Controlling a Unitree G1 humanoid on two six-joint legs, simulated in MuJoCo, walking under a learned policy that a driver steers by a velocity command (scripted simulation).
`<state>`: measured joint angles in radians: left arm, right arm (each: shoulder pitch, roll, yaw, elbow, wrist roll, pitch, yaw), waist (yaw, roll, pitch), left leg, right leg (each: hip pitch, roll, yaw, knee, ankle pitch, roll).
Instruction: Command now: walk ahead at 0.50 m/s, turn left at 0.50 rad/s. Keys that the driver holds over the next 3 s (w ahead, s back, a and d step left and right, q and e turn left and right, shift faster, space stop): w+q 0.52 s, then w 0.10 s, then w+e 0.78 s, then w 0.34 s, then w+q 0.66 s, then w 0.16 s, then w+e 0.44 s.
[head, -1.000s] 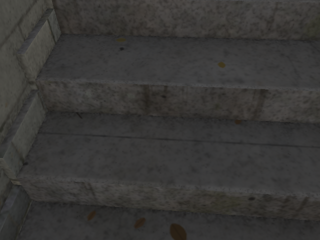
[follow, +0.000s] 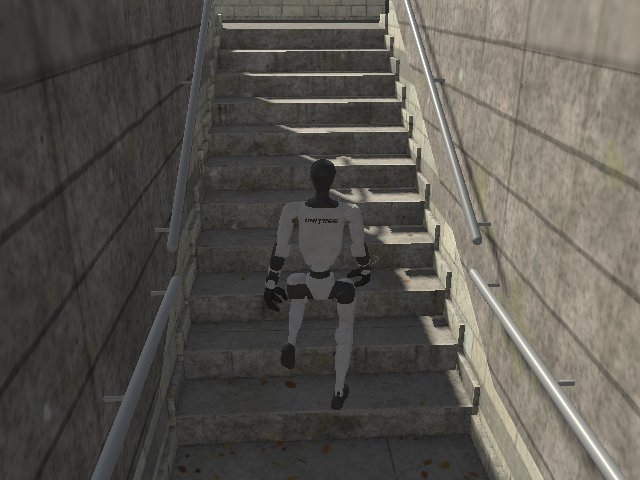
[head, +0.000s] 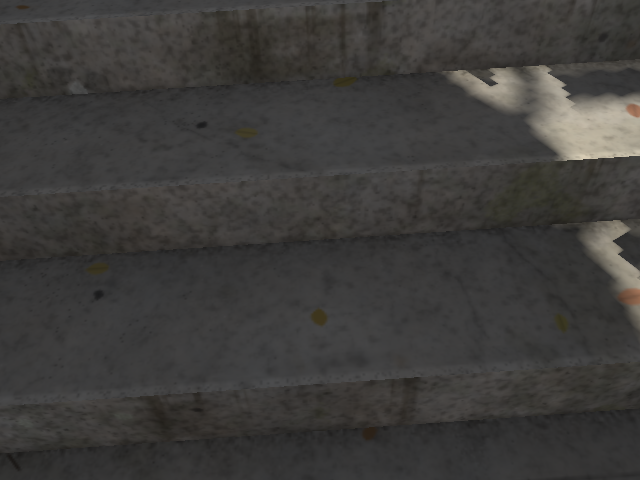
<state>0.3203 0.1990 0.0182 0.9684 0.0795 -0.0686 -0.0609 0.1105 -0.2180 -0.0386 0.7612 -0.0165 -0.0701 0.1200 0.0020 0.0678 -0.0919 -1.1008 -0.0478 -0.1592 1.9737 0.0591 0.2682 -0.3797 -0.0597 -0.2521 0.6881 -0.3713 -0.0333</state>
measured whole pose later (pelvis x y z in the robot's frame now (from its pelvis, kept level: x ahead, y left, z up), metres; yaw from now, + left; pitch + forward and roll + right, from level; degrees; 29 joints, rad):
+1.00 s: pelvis +0.61 +0.05 +0.31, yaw +16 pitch +6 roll -2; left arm 0.32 0.18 -0.01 1.08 0.07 -0.04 -0.04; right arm 0.19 -0.26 -0.02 0.97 -0.05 -0.07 0.08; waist 0.02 0.06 -0.16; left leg -0.89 -0.06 -0.24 1.81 0.12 0.22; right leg -0.61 0.11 -0.13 0.88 -0.38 -0.14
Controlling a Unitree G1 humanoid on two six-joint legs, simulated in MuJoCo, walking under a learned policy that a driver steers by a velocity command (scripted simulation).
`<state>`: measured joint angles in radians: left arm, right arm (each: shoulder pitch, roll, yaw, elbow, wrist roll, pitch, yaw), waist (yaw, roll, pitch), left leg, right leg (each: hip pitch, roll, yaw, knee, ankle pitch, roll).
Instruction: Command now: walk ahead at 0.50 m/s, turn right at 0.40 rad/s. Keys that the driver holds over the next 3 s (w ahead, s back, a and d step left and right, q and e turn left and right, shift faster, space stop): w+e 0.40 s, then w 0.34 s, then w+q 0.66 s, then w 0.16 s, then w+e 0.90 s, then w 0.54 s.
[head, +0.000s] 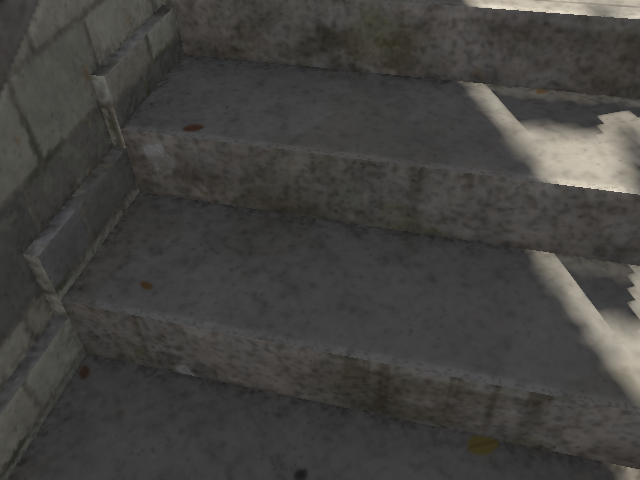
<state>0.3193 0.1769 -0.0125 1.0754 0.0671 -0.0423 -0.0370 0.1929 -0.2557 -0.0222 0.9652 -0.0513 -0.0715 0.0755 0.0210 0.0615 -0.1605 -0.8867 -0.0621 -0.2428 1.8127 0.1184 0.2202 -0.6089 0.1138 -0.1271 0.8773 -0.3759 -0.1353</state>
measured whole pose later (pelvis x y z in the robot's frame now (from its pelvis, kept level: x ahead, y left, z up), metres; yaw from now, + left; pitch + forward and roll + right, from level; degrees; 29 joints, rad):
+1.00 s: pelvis +0.57 -0.14 +0.24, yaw -15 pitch +8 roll -2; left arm -0.22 0.07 -0.08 0.75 0.05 -0.01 -0.07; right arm 0.54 -0.06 0.03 1.15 -0.06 -0.13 0.12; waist -0.11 0.07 -0.13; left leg -0.11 0.14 -0.01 0.49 -0.18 0.05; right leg -1.02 -0.06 -0.14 1.36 -0.49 -0.09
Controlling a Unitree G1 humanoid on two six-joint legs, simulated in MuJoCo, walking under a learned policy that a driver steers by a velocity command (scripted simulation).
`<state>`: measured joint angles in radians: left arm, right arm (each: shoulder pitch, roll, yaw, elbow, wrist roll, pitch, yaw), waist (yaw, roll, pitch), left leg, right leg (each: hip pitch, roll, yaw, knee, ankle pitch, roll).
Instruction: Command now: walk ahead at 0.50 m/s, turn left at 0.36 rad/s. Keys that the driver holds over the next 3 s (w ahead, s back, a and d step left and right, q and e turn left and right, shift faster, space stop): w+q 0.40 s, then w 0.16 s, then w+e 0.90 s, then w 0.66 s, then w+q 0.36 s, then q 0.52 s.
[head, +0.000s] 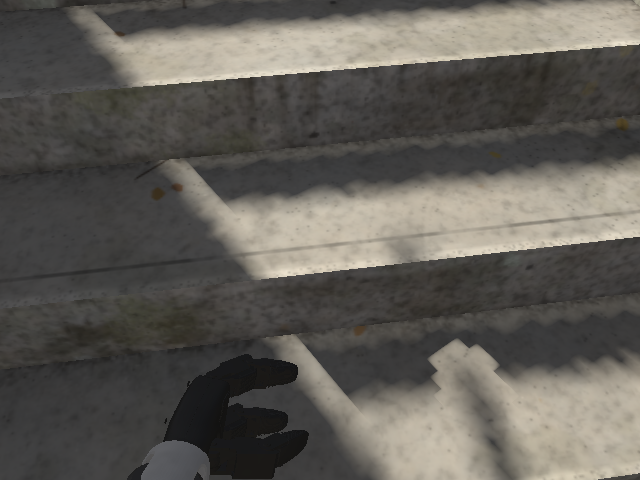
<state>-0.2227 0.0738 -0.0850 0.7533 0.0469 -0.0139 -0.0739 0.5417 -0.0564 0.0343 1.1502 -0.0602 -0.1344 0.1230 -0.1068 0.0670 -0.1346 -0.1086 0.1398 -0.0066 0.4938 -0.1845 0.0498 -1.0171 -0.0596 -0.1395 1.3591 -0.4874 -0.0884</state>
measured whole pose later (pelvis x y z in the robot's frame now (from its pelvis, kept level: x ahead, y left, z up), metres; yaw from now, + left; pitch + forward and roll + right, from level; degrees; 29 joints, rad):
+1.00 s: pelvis +0.52 +0.14 +0.30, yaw +10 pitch +5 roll +2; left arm 0.10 0.13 -0.03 0.93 0.01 -0.05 -0.09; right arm 0.43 -0.08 0.04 1.16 -0.14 -0.08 0.03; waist -0.01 -0.03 -0.13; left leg -0.18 0.00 0.24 0.48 -0.39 0.04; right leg -1.36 -0.03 0.09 2.16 -0.12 -0.27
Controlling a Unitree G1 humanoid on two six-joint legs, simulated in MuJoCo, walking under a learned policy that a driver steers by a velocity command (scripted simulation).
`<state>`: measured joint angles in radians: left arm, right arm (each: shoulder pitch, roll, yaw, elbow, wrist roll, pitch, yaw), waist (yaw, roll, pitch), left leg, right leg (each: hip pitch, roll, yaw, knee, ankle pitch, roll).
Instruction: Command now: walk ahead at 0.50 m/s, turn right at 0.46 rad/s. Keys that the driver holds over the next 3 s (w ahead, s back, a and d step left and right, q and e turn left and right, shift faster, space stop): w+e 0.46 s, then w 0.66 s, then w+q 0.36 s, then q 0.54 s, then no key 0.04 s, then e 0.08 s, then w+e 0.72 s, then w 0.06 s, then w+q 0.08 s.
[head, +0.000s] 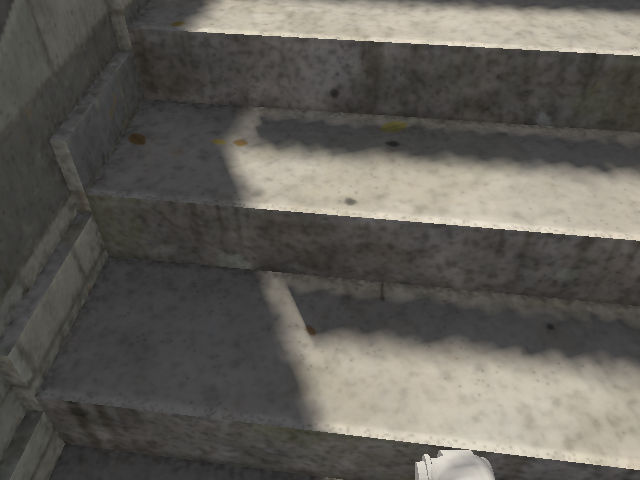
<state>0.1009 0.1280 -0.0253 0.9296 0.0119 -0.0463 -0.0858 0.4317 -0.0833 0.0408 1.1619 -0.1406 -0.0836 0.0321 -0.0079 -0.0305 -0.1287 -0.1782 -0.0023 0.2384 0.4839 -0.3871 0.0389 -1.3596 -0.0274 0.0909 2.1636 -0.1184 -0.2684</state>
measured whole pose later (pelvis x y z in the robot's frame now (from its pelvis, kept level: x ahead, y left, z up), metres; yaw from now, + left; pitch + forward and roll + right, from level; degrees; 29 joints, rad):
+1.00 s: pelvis +0.57 -0.07 +0.33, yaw -23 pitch +5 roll +1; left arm 0.15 0.20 0.01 0.96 0.04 -0.07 -0.08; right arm 0.45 -0.16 0.00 1.13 -0.08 -0.06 0.03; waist -0.04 -0.02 -0.13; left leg -0.39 -0.04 0.14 0.66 -0.35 0.08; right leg -1.13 -0.01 0.20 1.74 0.07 -0.23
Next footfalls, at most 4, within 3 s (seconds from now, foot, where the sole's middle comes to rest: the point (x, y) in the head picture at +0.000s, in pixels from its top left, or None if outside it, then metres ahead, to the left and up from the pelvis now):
0.16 right None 0.27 -0.14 -0.60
0.70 left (343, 368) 0.63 -0.01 -0.43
1.34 right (529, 185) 0.91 -0.37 -0.26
1.96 left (388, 22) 1.25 -0.12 -0.09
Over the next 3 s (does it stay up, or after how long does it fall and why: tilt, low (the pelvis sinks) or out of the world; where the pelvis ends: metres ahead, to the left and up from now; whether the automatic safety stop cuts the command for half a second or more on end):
stays up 1.41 -0.31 0.68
